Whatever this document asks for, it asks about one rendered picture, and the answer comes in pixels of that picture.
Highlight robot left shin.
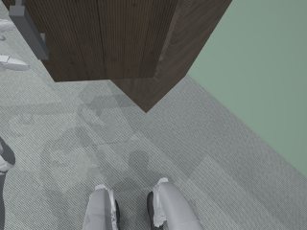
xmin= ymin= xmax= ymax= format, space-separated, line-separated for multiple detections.
xmin=89 ymin=184 xmax=118 ymax=230

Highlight left robot hand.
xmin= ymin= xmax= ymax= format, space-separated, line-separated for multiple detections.
xmin=0 ymin=0 xmax=31 ymax=72

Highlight robot right shin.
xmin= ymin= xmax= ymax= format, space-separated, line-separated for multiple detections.
xmin=153 ymin=177 xmax=168 ymax=227

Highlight cupboard door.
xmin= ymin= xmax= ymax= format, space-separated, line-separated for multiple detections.
xmin=2 ymin=0 xmax=178 ymax=82

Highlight handle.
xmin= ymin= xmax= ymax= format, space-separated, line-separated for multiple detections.
xmin=9 ymin=0 xmax=50 ymax=60

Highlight left robot upper arm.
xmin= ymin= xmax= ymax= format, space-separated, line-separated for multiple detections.
xmin=0 ymin=137 xmax=15 ymax=230

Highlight robot shin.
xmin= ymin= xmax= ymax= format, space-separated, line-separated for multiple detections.
xmin=89 ymin=184 xmax=118 ymax=230
xmin=153 ymin=177 xmax=168 ymax=227

